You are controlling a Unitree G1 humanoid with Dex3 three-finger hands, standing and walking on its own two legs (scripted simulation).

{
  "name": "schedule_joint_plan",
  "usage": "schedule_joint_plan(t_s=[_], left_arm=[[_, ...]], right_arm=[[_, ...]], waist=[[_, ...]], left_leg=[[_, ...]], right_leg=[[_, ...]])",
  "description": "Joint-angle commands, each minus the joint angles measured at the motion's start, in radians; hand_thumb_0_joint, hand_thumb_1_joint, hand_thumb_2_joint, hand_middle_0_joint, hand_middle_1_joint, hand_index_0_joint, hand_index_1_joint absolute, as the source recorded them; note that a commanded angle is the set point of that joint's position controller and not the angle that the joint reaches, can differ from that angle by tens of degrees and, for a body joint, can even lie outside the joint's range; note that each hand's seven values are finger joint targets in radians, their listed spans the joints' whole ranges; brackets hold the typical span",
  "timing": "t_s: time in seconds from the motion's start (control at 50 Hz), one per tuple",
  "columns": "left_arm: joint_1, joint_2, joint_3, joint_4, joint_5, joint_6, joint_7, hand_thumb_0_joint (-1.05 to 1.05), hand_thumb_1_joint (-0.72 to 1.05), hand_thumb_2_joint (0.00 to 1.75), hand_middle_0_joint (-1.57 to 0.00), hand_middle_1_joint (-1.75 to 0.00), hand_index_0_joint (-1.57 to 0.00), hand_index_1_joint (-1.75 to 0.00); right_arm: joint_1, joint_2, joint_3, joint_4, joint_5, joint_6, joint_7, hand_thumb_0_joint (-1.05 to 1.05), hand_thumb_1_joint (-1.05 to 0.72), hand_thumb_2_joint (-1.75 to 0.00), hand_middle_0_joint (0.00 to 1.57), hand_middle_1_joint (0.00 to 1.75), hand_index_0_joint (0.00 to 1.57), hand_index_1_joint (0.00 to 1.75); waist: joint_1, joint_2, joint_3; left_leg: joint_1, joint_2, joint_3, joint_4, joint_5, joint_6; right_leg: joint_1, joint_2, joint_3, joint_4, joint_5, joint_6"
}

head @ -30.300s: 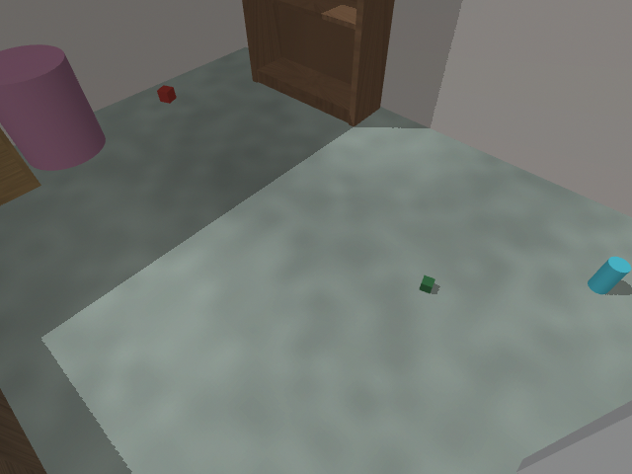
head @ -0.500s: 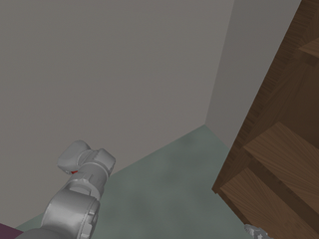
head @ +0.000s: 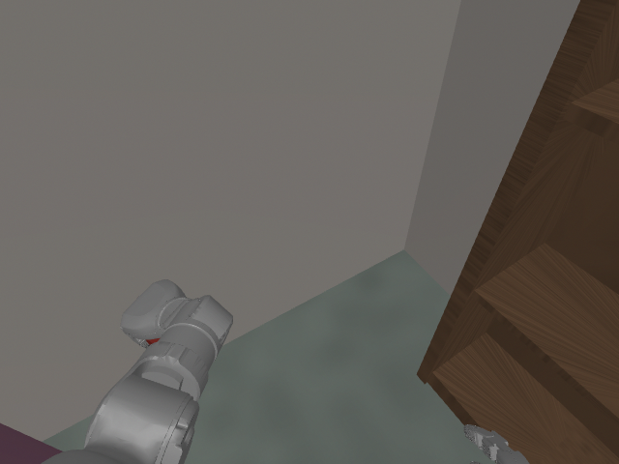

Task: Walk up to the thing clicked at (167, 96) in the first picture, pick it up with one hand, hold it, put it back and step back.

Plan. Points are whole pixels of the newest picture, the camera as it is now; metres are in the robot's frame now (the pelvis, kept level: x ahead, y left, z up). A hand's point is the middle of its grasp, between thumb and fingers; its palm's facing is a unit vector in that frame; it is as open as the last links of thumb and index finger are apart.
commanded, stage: hold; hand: left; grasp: from above
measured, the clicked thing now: (183, 338) +0.32 +0.23 -0.07
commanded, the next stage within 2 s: crouch in 0.54 s
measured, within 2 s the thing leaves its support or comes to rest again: neither
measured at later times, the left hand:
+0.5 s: hand (183, 334) +0.31 +0.22 -0.03, palm faces -0.19 -0.39 -0.90, open 9.8 cm
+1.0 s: hand (190, 354) +0.30 +0.22 -0.08, palm faces -0.29 -0.40 -0.87, open 9.8 cm
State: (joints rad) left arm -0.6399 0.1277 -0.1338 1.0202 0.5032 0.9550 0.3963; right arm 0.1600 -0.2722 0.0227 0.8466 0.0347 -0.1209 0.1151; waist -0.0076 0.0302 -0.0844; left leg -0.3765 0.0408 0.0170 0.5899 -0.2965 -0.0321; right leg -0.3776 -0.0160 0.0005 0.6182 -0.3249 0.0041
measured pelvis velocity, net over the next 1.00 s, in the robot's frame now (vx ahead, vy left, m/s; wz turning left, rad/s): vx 0.00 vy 0.00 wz -0.01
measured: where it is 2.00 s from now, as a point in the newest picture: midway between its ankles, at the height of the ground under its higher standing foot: outside the picture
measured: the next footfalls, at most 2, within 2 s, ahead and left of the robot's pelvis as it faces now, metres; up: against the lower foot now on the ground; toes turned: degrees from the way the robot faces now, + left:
none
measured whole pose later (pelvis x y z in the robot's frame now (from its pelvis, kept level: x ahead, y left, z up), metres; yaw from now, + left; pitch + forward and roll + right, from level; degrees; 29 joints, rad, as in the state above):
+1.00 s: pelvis +0.00 +0.00 -0.01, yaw +0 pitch +9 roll +0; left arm -0.66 0.11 -0.08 1.20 0.52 0.84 0.48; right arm 0.17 -0.26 -0.01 0.88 0.02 -0.14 0.11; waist -0.03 0.01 -0.09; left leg -0.50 0.05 0.01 0.66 -0.32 -0.04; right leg -0.49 0.00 0.00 0.67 -0.34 0.00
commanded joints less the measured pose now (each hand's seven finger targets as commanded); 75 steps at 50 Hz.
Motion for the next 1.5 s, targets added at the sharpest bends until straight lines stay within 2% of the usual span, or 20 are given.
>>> schedule_joint_plan(t_s=[0.0,0.02,0.1,0.26,0.4,0.46,0.52,0.6,0.62,0.72,0.88,1.0,1.02,1.08,1.12,1.2,1.24,1.36,1.4,1.48], left_arm=[[-0.411,0.155,-0.009,-0.141,0.058,-0.003,0.044,0.00,0.69,0.69,-1.07,-0.55,-1.02,-0.60],[-0.426,0.170,-0.006,-0.149,0.062,-0.006,0.048,0.00,0.70,0.70,-1.08,-0.56,-1.03,-0.60],[-0.442,0.137,-0.016,-0.170,0.053,-0.017,0.062,0.00,0.72,0.76,-1.10,-0.58,-1.05,-0.63],[-0.465,0.166,0.002,-0.214,0.059,-0.016,0.084,0.00,0.74,0.76,-1.12,-0.55,-1.07,-0.61],[-0.409,0.115,-0.004,-0.116,0.039,0.004,0.080,0.00,0.74,0.78,-1.12,-0.55,-1.07,-0.61],[-0.420,0.134,0.010,-0.108,0.031,0.003,0.084,0.00,0.75,0.78,-1.13,-0.54,-1.07,-0.60],[-0.413,0.112,0.002,-0.101,0.030,-0.001,0.088,0.00,0.73,0.74,-1.11,-0.54,-1.06,-0.60],[-0.444,0.165,0.021,-0.127,0.046,-0.014,0.104,0.00,0.72,0.75,-1.10,-0.54,-1.05,-0.60],[-0.462,0.140,0.009,-0.154,0.048,-0.016,0.107,0.00,0.80,0.74,-1.18,-0.58,-1.13,-0.61],[-0.416,0.149,0.020,-0.115,0.046,-0.017,0.110,0.00,0.71,0.70,-1.03,-0.58,-1.04,-0.58],[-0.359,0.094,0.030,0.022,0.038,-0.087,0.099,0.00,0.74,0.73,-1.07,-0.56,-1.07,-0.57],[-0.456,0.187,0.092,0.123,0.105,-0.190,0.173,0.00,0.73,0.65,-1.04,-0.57,-1.05,-0.57],[-0.464,0.161,0.094,0.154,0.110,-0.205,0.196,0.00,0.72,0.64,-1.04,-0.56,-1.05,-0.56],[-0.502,0.180,0.147,0.252,0.136,-0.242,0.277,0.00,0.66,0.62,-1.00,-0.58,-1.01,-0.57],[-0.545,0.213,0.201,0.321,0.130,-0.258,0.332,0.00,0.67,0.61,-1.01,-0.58,-1.02,-0.57],[-0.643,0.221,0.268,0.357,0.058,-0.294,0.396,0.00,0.65,0.70,-1.05,-0.53,-1.04,-0.55],[-0.701,0.276,0.299,0.374,0.045,-0.318,0.407,0.00,0.71,0.71,-1.10,-0.54,-1.08,-0.56],[-0.879,0.409,0.335,0.356,0.054,-0.404,0.385,0.00,0.77,0.69,-1.17,-0.53,-1.15,-0.55],[-0.927,0.452,0.333,0.342,0.074,-0.418,0.365,0.00,0.76,0.69,-1.17,-0.54,-1.15,-0.56],[-0.981,0.603,0.379,0.378,0.138,-0.417,0.346,0.00,0.79,0.66,-1.22,-0.49,-1.20,-0.52]], right_arm=[[-0.096,-0.119,-0.034,-0.123,0.001,-0.054,-0.008,0.00,-0.89,-0.90,0.20,0.30,0.20,0.30],[-0.092,-0.120,-0.038,-0.118,0.000,-0.055,-0.009,0.00,-0.89,-0.90,0.20,0.30,0.20,0.30],[-0.098,-0.116,-0.038,-0.117,-0.004,-0.060,-0.010,0.00,-0.89,-0.90,0.20,0.30,0.20,0.30],[-0.115,-0.120,-0.043,-0.120,-0.007,-0.054,-0.016,0.00,-0.89,-0.90,0.20,0.30,0.20,0.30],[-0.115,-0.123,-0.050,-0.108,-0.005,-0.051,-0.009,0.00,-0.89,-0.90,0.20,0.30,0.20,0.30],[-0.115,-0.125,-0.053,-0.102,-0.006,-0.054,-0.006,0.00,-0.89,-0.90,0.20,0.30,0.20,0.30],[-0.106,-0.124,-0.052,-0.102,-0.006,-0.054,-0.004,0.00,-0.89,-0.90,0.20,0.30,0.20,0.30],[-0.102,-0.130,-0.059,-0.101,-0.008,-0.051,-0.006,0.00,-0.89,-0.90,0.20,0.30,0.20,0.30],[-0.105,-0.126,-0.057,-0.103,-0.008,-0.051,-0.007,0.00,-0.89,-0.90,0.20,0.30,0.20,0.30],[-0.079,-0.132,-0.064,-0.094,-0.008,-0.045,-0.011,0.00,-0.85,-0.89,0.20,0.30,0.20,0.30],[-0.014,-0.124,-0.077,-0.066,-0.010,-0.049,-0.011,0.00,-0.86,-0.89,0.20,0.30,0.20,0.30],[0.052,-0.133,-0.098,-0.029,-0.041,-0.068,-0.006,0.00,-0.86,-0.89,0.20,0.30,0.20,0.30],[0.066,-0.132,-0.099,-0.025,-0.049,-0.074,-0.003,0.00,-0.86,-0.89,0.20,0.30,0.20,0.30],[0.084,-0.130,-0.106,-0.019,-0.079,-0.087,0.018,0.00,-0.87,-0.89,0.20,0.30,0.20,0.30],[0.079,-0.128,-0.111,-0.020,-0.098,-0.094,0.035,0.00,-0.87,-0.89,0.20,0.30,0.20,0.30],[0.063,-0.143,-0.108,-0.022,-0.119,-0.103,0.054,0.00,-0.87,-0.89,0.20,0.30,0.20,0.30],[0.045,-0.156,-0.103,-0.011,-0.124,-0.100,0.059,0.00,-0.88,-0.89,0.20,0.30,0.20,0.30],[0.070,-0.195,-0.103,0.029,-0.123,-0.089,0.055,0.00,-0.88,-0.90,0.20,0.30,0.20,0.30],[0.086,-0.202,-0.103,0.040,-0.126,-0.088,0.053,0.00,-0.89,-0.90,0.20,0.30,0.20,0.30],[0.103,-0.191,-0.080,0.054,-0.131,-0.078,0.054,0.00,-0.90,-0.90,0.20,0.30,0.20,0.30]], waist=[[-0.005,-0.074,-0.248],[0.012,-0.064,-0.242],[-0.004,-0.053,-0.268],[0.005,-0.018,-0.299],[0.001,-0.085,-0.268],[0.004,-0.075,-0.266],[-0.006,-0.086,-0.263],[0.006,-0.059,-0.296],[-0.006,-0.052,-0.306],[0.004,-0.058,-0.318],[-0.033,-0.103,-0.253],[-0.059,-0.070,-0.312],[-0.074,-0.077,-0.329],[-0.083,-0.055,-0.387],[-0.076,-0.018,-0.403],[-0.097,0.046,-0.519],[-0.104,0.061,-0.539],[-0.192,0.074,-0.706],[-0.200,0.133,-0.752],[-0.203,0.198,-0.814]], left_leg=[[0.092,-0.057,0.031,-0.067,0.196,0.040],[0.082,-0.059,0.036,-0.065,0.198,0.039],[0.099,-0.056,0.034,-0.062,0.202,0.036],[0.112,-0.051,0.036,-0.056,0.225,0.031],[0.083,-0.053,0.040,-0.049,0.220,0.036],[0.077,-0.053,0.044,-0.049,0.223,0.035],[0.083,-0.052,0.041,-0.050,0.232,0.037],[0.089,-0.051,0.043,-0.045,0.255,0.034],[0.099,-0.053,0.043,-0.042,0.261,0.035],[0.093,-0.048,0.040,-0.038,0.297,0.032],[0.014,-0.042,0.037,0.002,0.262,0.035],[-0.145,-0.034,0.043,0.163,0.258,0.021],[-0.180,-0.029,0.039,0.211,0.252,0.021],[-0.334,-0.021,0.034,0.365,0.224,0.007],[-0.440,-0.023,0.032,0.443,0.174,-0.001],[-0.551,-0.027,0.012,0.565,0.111,-0.009],[-0.649,-0.027,0.002,0.641,0.044,-0.005],[-0.810,-0.015,-0.018,0.840,-0.085,-0.005],[-0.830,-0.006,-0.024,0.881,-0.106,-0.009],[-0.910,0.000,-0.029,0.971,-0.166,-0.005]], right_leg=[[0.112,0.040,-0.010,-0.095,0.242,-0.009],[0.118,0.037,-0.009,-0.097,0.241,-0.009],[0.118,0.039,-0.008,-0.090,0.247,-0.011],[0.127,0.041,-0.011,-0.075,0.265,-0.014],[0.125,0.039,-0.003,-0.092,0.270,-0.006],[0.126,0.037,0.000,-0.096,0.278,-0.007],[0.117,0.041,-0.006,-0.090,0.289,-0.009],[0.129,0.041,-0.006,-0.079,0.307,-0.013],[0.131,0.041,-0.005,-0.082,0.321,-0.010],[0.140,0.044,-0.013,-0.060,0.353,-0.015],[0.048,0.038,-0.003,-0.047,0.337,-0.013],[-0.091,0.032,0.011,0.103,0.354,-0.018],[-0.140,0.034,0.007,0.152,0.353,-0.017],[-0.301,0.041,0.006,0.313,0.316,-0.023],[-0.403,0.043,0.004,0.384,0.255,-0.028],[-0.549,0.048,-0.011,0.502,0.191,-0.030],[-0.650,0.054,-0.025,0.568,0.124,-0.031],[-0.847,0.059,-0.047,0.724,-0.034,-0.012],[-0.907,0.058,-0.061,0.774,-0.065,-0.016],[-0.986,0.059,-0.066,0.867,-0.131,-0.021]])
